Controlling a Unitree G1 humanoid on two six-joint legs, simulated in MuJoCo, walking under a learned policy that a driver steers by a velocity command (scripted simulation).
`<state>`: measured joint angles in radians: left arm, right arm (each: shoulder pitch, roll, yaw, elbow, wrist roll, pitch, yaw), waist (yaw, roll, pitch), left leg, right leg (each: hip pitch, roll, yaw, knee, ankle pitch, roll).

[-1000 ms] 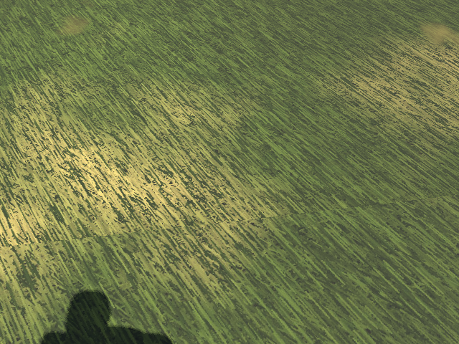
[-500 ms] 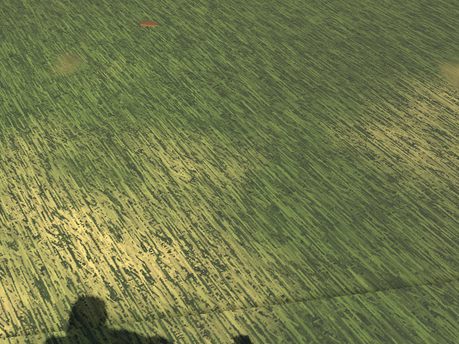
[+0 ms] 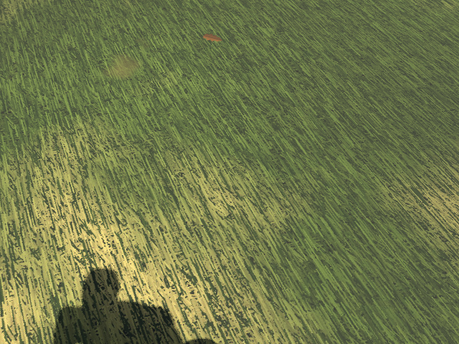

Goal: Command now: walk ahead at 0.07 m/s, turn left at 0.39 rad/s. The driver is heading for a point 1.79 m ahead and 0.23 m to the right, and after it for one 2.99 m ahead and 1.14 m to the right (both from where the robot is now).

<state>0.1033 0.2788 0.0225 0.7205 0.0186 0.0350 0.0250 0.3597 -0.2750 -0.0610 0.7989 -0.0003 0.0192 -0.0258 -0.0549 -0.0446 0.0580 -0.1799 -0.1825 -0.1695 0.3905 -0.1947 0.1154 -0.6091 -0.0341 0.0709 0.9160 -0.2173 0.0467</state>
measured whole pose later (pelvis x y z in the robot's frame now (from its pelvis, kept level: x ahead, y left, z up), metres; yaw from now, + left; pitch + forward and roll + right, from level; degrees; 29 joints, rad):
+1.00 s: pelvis +0.01 -0.01 +0.00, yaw -15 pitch +0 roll -1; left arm 0.20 0.29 0.05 0.77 0.00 0.09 0.00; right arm 0.25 -0.24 0.00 0.75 -0.02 0.01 -0.02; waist -0.02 -0.03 0.03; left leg -0.21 -0.01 0.04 0.44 -0.23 0.05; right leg -0.30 0.05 0.08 0.76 -0.46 0.03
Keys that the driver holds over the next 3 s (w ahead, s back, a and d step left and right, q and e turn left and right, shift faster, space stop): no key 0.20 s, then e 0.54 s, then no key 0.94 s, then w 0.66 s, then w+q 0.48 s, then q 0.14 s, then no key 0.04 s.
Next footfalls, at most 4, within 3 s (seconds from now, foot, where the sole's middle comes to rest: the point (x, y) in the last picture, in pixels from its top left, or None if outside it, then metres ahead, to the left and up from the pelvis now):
0.20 right None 0.12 -0.13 -0.78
0.66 left None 0.08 0.07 -0.78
1.08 right None -0.01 -0.12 -0.78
2.40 right None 0.32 -0.16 -0.78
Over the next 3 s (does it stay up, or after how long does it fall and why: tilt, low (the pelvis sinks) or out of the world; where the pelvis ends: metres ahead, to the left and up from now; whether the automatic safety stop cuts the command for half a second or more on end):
stays up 0.60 -0.11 -0.15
